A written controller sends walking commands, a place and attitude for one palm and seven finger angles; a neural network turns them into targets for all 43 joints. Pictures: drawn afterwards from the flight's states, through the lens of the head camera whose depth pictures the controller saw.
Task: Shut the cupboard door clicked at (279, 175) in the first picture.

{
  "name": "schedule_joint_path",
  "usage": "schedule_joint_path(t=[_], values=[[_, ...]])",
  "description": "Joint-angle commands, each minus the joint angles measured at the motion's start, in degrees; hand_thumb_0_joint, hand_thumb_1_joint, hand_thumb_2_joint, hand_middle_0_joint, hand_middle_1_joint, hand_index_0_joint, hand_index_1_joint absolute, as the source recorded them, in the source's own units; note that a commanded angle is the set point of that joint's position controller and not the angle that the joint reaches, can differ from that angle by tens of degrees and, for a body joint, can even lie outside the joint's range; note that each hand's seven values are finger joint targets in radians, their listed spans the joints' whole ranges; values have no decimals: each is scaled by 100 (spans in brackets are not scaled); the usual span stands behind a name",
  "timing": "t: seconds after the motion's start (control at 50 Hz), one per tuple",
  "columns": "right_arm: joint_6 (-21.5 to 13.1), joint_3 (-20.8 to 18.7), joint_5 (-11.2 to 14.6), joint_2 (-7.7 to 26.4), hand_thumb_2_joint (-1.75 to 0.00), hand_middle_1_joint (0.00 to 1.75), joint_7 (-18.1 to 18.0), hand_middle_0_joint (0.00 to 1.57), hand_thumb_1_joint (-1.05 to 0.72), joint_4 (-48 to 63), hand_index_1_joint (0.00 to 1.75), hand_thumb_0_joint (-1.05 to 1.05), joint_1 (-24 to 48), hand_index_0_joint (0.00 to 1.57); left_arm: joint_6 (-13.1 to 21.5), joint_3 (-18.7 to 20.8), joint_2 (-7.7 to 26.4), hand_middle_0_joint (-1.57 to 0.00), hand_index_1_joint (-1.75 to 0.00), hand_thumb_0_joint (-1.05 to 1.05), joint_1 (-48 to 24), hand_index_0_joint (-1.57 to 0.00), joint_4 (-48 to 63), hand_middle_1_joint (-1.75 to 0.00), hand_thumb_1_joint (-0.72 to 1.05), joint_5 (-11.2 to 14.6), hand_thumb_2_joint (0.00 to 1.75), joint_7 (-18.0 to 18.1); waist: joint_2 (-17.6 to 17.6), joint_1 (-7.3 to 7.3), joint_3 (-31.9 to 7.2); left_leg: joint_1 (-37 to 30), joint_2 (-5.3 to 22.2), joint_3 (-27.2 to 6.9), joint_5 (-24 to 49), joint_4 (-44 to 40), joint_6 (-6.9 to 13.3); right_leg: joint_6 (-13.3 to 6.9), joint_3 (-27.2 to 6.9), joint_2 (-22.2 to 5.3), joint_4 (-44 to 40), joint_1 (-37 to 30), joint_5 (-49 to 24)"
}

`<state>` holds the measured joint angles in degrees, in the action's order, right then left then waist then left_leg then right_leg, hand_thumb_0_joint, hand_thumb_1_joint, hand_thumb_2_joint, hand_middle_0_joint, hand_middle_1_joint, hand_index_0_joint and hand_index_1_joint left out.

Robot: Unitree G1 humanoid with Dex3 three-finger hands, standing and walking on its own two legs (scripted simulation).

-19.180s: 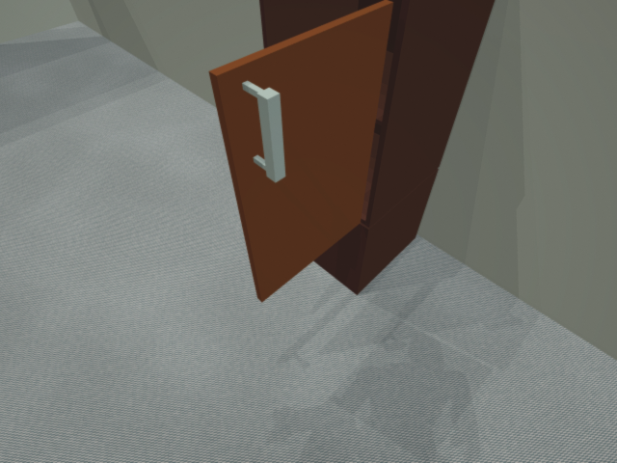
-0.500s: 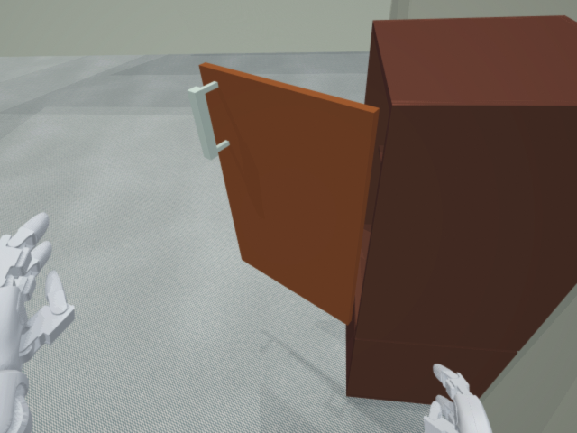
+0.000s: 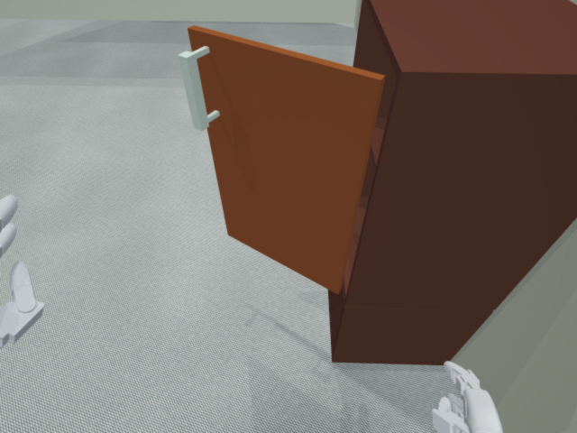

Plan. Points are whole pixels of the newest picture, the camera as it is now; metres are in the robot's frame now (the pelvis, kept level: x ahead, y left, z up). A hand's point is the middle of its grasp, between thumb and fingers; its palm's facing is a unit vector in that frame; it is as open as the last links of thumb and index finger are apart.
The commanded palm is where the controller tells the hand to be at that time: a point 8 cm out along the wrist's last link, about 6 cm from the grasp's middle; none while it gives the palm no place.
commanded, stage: step back with the hand held close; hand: left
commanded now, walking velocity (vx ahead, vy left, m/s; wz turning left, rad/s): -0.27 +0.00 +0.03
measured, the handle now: (202, 89) +0.68 +0.22 +0.15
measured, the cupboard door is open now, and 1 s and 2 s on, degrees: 59 59 59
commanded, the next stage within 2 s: stop stepping back and stand still in 0.82 s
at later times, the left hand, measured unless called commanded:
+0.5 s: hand out of the picture +0.11 +0.28 +0.17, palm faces +0.52 -0.77 -0.38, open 7.4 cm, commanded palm +0.04 +0.32 +0.18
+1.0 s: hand out of the picture +0.04 +0.27 +0.17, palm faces +0.34 -0.82 -0.46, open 7.4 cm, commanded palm -0.02 +0.31 +0.18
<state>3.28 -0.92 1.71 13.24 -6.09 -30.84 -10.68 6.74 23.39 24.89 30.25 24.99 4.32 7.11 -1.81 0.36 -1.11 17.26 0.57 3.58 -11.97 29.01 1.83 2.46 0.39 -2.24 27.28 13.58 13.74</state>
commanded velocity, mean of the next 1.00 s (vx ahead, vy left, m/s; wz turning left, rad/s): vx -0.30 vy -0.01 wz -0.02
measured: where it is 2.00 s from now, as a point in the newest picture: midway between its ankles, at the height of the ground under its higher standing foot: outside the picture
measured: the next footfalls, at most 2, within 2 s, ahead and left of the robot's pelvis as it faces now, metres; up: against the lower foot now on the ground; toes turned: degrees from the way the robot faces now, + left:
right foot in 0.68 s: -0.12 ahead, -0.12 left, +0.00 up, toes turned +1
left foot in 0.82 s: -0.03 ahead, +0.11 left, +0.00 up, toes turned +0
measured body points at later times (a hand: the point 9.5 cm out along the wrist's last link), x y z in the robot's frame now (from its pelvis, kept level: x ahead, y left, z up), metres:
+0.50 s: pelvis -0.08 +0.01 -0.02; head -0.08 +0.02 +0.43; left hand +0.08 +0.32 +0.19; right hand +0.08 -0.23 -0.10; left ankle +0.04 +0.10 -0.73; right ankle +0.00 -0.14 -0.73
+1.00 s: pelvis -0.17 +0.01 +0.00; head -0.16 +0.04 +0.45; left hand +0.02 +0.31 +0.19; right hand +0.00 -0.22 -0.06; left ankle -0.07 +0.11 -0.74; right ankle -0.21 -0.11 -0.71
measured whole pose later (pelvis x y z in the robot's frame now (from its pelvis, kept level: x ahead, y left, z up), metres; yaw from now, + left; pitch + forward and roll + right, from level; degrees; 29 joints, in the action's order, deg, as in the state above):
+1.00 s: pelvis -0.17 +0.01 +0.00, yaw -2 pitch +2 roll -3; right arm -4.6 0.0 -0.1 10.2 -3.8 -32.9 -10.3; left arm 11.1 25.7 27.2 31.8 30.4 4.5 7.2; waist 0.4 -1.6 -1.1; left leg 24.1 2.3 1.0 -4.4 26.3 1.9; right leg 0.3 -0.1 3.7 38.5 17.2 24.2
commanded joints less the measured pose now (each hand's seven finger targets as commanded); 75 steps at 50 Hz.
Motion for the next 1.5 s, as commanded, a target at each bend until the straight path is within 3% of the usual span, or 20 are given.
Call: schedule_joint_path(t=[0.0, 0.18, 0.3, 0.34, 0.4, 0.46, 0.6, 0.64, 0.68, 0.76, 0.84, 0.88, 0.98, 1.02, 1.06, 1.14, 1.24, 1.32, 1.42, 1.48], values=[[-349, -218, -38, 770, -90, 30, -51, 20, -90, 970, 30, 0, 599, 20, 512, 899, 1102, -20, -30, 0, -120, -20, 1172, -30, 90, -55, 90, 201, -521, 33, -484, 804, 602, -739, -595, -1068, 147, -165, -59, 100, 85, -723, -652], [-796, -219, -64, 778, -90, 30, 2, 20, -90, 867, 30, 0, 310, 20, 843, 860, 840, -20, -30, 0, -417, -20, 1365, -30, 90, -232, 90, 226, -767, 11, -278, 2494, 851, -1112, -2834, -1265, 365, -190, -131, 300, 863, -1307, 120], [-930, -222, -197, 646, -90, 30, 55, 20, -90, 498, 30, 0, 149, 20, 895, 778, 984, -20, -30, 0, -726, -20, 1359, -30, 90, -194, 90, 327, 605, -92, -72, 326, 45, -472, -1532, 816, -131, -797, -1498, -757, -1117, 1607, 1958], [-920, -154, -187, 544, -90, 30, 75, 20, -90, 396, 30, 0, 147, 20, 914, 582, 878, -20, -30, 0, -1011, -20, 1394, -30, 90, -217, 90, 396, 871, -153, -198, -119, 30, -455, -1084, 1224, -155, -857, -1340, -1028, -1074, 1935, 1665], [-934, -165, -162, 638, -90, 30, 11, 20, -90, 435, 30, 0, 258, 20, 944, 787, 1082, -20, -30, 0, -968, -20, 1452, -30, 90, -188, 90, 441, 102, -171, -122, 74, 304, -903, -1552, 133, -14, -511, -677, -427, -482, 1886, 1690], [-1080, -214, -145, 783, -90, 30, -38, 20, -90, 568, 30, 0, 421, 20, 1077, 1010, 967, -20, -30, 0, -709, -20, 1571, -30, 90, -205, 90, 394, -1683, -32, -345, 2494, 1695, -2555, -3657, -2277, 573, -143, 74, 719, 2408, -556, 932], [-1227, -232, -175, 596, -90, 30, 212, 20, -90, 374, 30, 0, 369, 20, 1177, 928, 974, -20, -30, 0, 97, -20, 1511, -30, 90, -3, 90, 206, -1185, -29, -477, 1129, 1127, -1252, -1846, -1454, 50, -368, 77, 502, 59, -387, 1153], [-1156, -180, -206, 444, -90, 30, 234, 20, -90, 251, 30, 0, 333, 20, 1229, 863, 1105, -20, -30, 0, -289, -20, 1587, -30, 90, -10, 90, 201, 7, -91, -473, 175, 587, -590, -870, -43, -300, -748, -1264, -533, -1118, 605, 582], [-1156, -181, -152, 405, -90, 30, 179, 20, -90, 135, 30, 0, 342, 20, 1151, 545, 1069, -20, -30, 0, -791, -20, 1346, -30, 90, -67, 90, 279, 1081, -101, -700, -428, 114, -284, -625, 1409, -453, -996, -1618, -1359, -1098, 1295, -861], [-929, -69, -181, 403, -90, 30, 19, 20, -90, 249, 30, 0, 511, 20, 864, 712, 1185, -20, -30, 0, -703, -20, 1208, -30, 90, -151, 90, 311, 589, -108, -406, 222, 194, -490, 470, 678, -299, -683, -988, -893, -78, 443, -3195], [-825, -179, -125, 594, -90, 30, 23, 20, -90, 499, 30, 0, 423, 20, 880, 962, 1280, -20, -30, 0, -142, -20, 1362, -30, 90, -41, 90, 195, -607, -5, -1158, -612, 1056, -1275, 3645, -637, 106, -104, -129, 415, 721, 73, -1375], [-899, -249, -227, 631, -90, 30, 143, 20, -90, 554, 30, 0, 434, 20, 903, 950, 1144, -20, -30, 0, 48, -20, 1820, -30, 90, 30, 90, 98, -1356, 51, -1399, -229, 1550, -1708, 2515, -1299, 337, -168, -136, 639, 1603, -135, 1085], [-1065, -175, -151, 621, -90, 30, 187, 20, -90, 600, 30, 0, 316, 20, 742, 893, 947, -20, -30, 0, 582, -20, 1911, -30, 90, 87, 90, 197, -1232, -54, -693, 850, 1067, -1355, -2037, -1993, 99, -286, 326, 755, 340, -725, 1111], [-1038, -147, -177, 583, -90, 30, 122, 20, -90, 618, 30, 0, 249, 20, 674, 930, 1052, -20, -30, 0, 540, -20, 1884, -30, 90, 50, 90, 221, -902, -119, -563, 862, 552, -958, -2146, -1671, -170, -417, 242, 610, -608, -964, 1158], [-968, -152, -246, 520, -90, 30, 123, 20, -90, 494, 30, 0, 134, 20, 623, 1027, 1205, -20, -30, 0, 255, -20, 1692, -30, 90, 51, 90, 269, -132, -188, -515, -121, 122, -387, -1053, -146, -351, -825, -633, -312, -1474, 226, 1432], [-927, -158, -177, 582, -90, 30, 26, 20, -90, 209, 30, 0, 170, 20, 377, 463, 801, -20, -30, 0, -408, -20, 1294, -30, 90, -41, 90, 417, 797, -230, 2, -105, 68, -623, -523, 1814, -285, -1286, -1473, -1222, -1639, 1552, 2452], [-1088, -115, -153, 675, -90, 30, -54, 20, -90, 169, 30, 0, 264, 20, 584, 401, 896, -20, -30, 0, -1256, -20, 987, -30, 90, -256, 90, 420, -97, -178, 527, -183, 301, -725, -727, -217, 40, -683, -646, -416, -644, 937, 1310], [-1215, -22, -220, 575, -90, 30, -2, 20, -90, 223, 30, 0, 274, 20, 720, 518, 889, -20, -30, 0, -895, -20, 1477, -30, 90, -222, 90, 348, -1274, -172, 365, 458, 1162, -2626, -2637, -2143, 305, -239, 24, 434, 930, 281, 858], [-1280, -38, -225, 526, -90, 30, 101, 20, -90, 302, 30, 0, 186, 20, 750, 750, 895, -20, -30, 0, -37, -20, 1431, -30, 90, -216, 90, 345, -662, -94, -253, 697, 720, -1346, -1649, -1543, 99, -332, -20, 280, -269, -910, 274], [-1182, -99, -176, 523, -90, 30, 177, 20, -90, 269, 30, 0, 62, 20, 748, 802, 887, -20, -30, 0, 312, -20, 1139, -30, 90, -138, 90, 355, 230, -115, -548, 209, 314, -713, -233, -292, -66, -584, -819, -267, -823, -627, -87]])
